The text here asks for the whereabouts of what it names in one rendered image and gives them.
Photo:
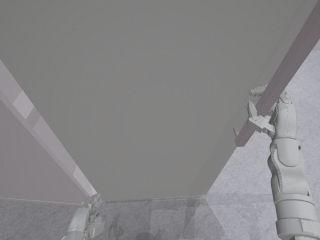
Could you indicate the robot right hand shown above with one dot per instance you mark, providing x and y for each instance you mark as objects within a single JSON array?
[{"x": 283, "y": 116}]

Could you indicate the robot left hand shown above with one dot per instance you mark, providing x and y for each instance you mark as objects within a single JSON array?
[{"x": 82, "y": 219}]

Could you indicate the left robot forearm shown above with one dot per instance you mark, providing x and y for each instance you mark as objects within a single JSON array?
[{"x": 74, "y": 235}]

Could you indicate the handle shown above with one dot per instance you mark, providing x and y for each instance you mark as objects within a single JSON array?
[{"x": 303, "y": 44}]

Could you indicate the right robot forearm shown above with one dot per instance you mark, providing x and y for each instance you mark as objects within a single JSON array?
[{"x": 297, "y": 217}]

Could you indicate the fridge door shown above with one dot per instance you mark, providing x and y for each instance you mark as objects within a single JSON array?
[{"x": 144, "y": 94}]

